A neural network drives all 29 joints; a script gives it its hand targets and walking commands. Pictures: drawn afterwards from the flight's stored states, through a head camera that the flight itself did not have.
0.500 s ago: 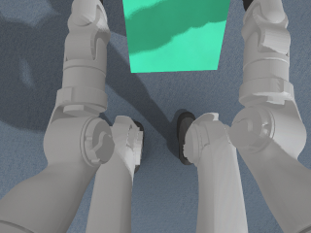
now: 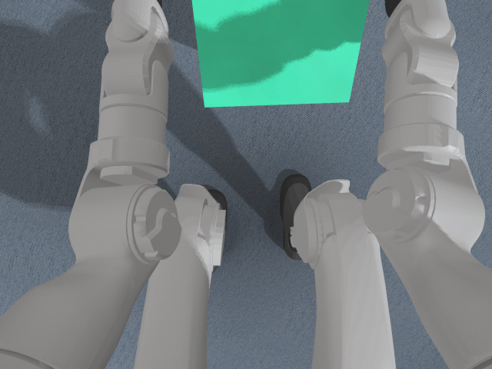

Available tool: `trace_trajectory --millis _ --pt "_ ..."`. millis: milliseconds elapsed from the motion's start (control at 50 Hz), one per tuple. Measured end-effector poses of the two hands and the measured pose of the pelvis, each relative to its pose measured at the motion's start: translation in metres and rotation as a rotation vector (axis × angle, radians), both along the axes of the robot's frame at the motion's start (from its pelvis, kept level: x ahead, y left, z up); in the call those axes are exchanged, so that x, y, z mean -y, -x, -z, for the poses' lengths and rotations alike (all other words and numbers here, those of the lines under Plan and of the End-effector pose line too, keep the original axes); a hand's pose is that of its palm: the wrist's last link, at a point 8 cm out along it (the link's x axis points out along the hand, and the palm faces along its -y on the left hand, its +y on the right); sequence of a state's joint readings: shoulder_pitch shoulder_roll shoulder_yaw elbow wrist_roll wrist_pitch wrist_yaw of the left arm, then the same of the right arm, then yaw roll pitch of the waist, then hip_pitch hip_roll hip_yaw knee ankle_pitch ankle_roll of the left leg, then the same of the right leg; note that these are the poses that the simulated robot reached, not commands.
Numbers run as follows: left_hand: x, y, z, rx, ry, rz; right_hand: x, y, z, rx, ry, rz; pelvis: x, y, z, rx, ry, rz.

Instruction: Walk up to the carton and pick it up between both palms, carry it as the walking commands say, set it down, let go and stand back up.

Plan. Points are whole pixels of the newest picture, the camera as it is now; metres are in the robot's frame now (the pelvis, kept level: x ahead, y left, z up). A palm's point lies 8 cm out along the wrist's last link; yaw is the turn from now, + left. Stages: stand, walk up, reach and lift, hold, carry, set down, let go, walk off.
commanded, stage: set down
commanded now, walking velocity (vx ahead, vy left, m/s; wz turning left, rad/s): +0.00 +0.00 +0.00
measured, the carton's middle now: (270, 4) +0.56 -0.03 -0.28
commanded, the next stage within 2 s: none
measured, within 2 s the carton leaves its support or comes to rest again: rests again in 0.62 s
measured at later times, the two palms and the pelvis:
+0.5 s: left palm (159, 22) +0.52 +0.12 -0.21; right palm (381, 33) +0.51 -0.18 -0.23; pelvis +0.00 +0.00 -0.01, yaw +0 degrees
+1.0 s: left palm (143, 38) +0.49 +0.14 -0.19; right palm (445, 19) +0.51 -0.23 -0.17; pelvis -0.04 -0.01 -0.03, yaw +0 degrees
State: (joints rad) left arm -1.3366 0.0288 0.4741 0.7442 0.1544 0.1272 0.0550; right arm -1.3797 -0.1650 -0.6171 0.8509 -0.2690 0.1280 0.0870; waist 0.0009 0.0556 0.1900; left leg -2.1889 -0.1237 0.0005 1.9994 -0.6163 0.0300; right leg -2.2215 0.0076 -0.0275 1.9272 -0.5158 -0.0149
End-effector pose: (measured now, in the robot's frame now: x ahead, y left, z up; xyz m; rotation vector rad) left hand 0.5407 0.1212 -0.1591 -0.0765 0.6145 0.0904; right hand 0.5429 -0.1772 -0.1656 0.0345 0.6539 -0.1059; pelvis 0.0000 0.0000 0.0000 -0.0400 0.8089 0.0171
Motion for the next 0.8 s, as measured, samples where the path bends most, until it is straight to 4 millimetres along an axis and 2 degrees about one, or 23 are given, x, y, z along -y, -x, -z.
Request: trace_trajectory --millis 220,280,360,440,520,560,600,660,700,800 --pt "0.0 0.001 0.002 0.007 0.002 0.0 0.0 0.002 0.003 0.009 0.005 -0.001 0.0 0.001 0.005 0.007 0.002 0.0" --pt "0.0 0.001 0.003 0.008 0.002 0.0 0.0 0.006 0.01 -0.015 0.01 -0.001 0.0 0.002 0.006 0.009 0.003 0.0" --pt "0.0 0.005 0.012 -0.016 -0.007 0.008 0.0 0.015 0.024 -0.064 0.023 -0.005 0.0 0.002 0.006 0.009 0.003 -0.001" --pt "0.001 0.015 0.035 -0.072 -0.058 0.046 0.001 0.021 0.041 -0.096 0.083 -0.045 0.0 0.002 0.007 0.014 0.003 -0.001" --pt "0.0 0.024 0.059 -0.098 -0.112 0.1 0.005 0.04 0.072 -0.159 0.111 -0.053 0.0 0.004 0.011 0.029 0.003 -0.001" --pt "0.0 0.026 0.067 -0.095 -0.108 0.102 0.016 0.048 0.084 -0.195 0.127 -0.04 0.0 0.005 0.015 0.042 0.004 -0.002" --pt "-0.001 0.029 0.074 -0.097 -0.1 0.1 0.036 0.046 0.082 -0.162 0.151 0.018 0.0 0.007 0.019 0.06 0.006 -0.002" --pt "-0.003 0.037 0.084 -0.111 -0.104 0.112 0.06 0.034 0.064 -0.031 0.168 0.093 0.001 0.013 0.026 0.093 0.007 -0.002" --pt "-0.007 0.04 0.086 -0.119 -0.121 0.116 0.065 0.031 0.059 0.008 0.164 0.091 0.002 0.017 0.031 0.115 0.005 0.0" --pt "-0.008 0.043 0.075 -0.103 -0.128 0.101 0.057 0.051 0.073 -0.089 0.13 0.049 0.005 0.026 0.038 0.154 -0.002 0.002"
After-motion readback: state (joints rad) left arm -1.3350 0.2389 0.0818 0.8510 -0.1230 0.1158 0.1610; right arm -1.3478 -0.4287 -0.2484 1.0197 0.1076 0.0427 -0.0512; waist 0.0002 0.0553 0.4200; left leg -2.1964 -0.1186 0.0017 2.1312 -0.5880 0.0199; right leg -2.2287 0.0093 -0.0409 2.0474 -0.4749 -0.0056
